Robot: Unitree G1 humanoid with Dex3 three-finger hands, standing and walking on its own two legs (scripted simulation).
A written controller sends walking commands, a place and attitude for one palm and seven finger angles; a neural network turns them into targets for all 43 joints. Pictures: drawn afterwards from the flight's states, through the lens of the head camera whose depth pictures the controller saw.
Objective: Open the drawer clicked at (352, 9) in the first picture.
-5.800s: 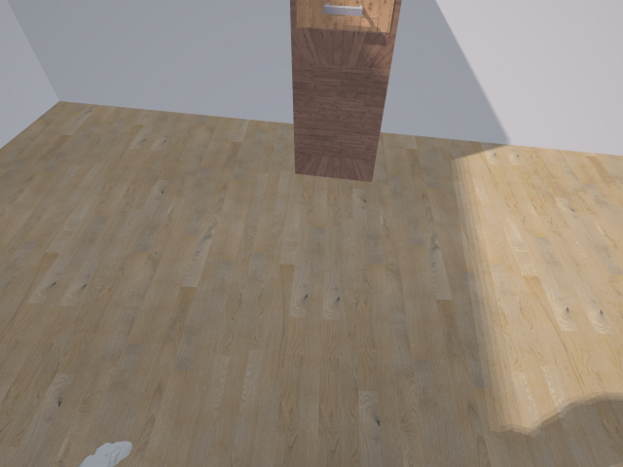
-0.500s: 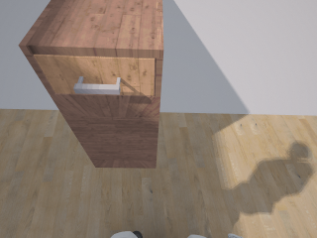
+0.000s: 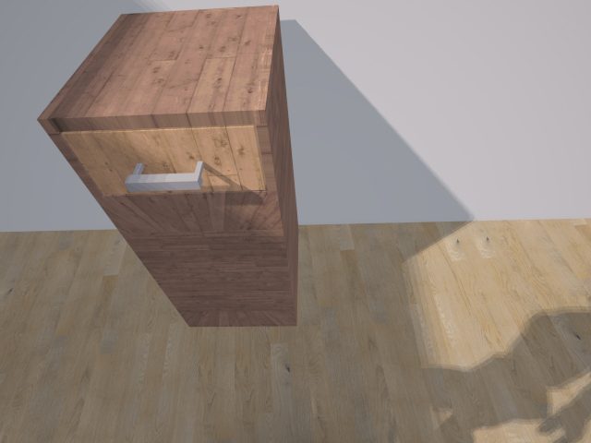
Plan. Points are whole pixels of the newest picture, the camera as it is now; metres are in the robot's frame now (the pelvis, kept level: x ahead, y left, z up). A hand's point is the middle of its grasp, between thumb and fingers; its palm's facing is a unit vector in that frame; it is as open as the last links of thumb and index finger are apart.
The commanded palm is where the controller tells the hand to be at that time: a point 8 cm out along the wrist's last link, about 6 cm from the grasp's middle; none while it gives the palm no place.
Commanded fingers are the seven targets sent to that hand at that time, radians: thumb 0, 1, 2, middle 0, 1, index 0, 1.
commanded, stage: come to a stop and stand still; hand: left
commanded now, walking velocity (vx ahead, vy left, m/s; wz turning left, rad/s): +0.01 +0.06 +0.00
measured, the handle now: (166, 174) +0.55 +0.29 +0.02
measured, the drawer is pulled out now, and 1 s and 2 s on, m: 0.00 0.00 0.00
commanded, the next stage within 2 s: look again from close up in 0.56 s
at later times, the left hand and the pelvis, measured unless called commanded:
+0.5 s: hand out of the picture +0.01 +0.23 -0.19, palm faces +0.05 -0.98 -0.17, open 7.4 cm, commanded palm none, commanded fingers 0.00 0.90 0.90 -0.20 -0.30 -0.20 -0.30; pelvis +0.01 +0.06 -0.01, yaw -1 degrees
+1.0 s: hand out of the picture +0.02 +0.24 -0.18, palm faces +0.00 -0.97 -0.24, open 7.4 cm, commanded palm none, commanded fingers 0.00 0.90 0.90 -0.20 -0.30 -0.20 -0.30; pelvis +0.00 +0.05 -0.01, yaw -1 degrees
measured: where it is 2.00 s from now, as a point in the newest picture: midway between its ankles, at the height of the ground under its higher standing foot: outside the picture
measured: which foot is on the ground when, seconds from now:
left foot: up 0.00-0.14, down 0.16-1.00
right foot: down 0.00-1.00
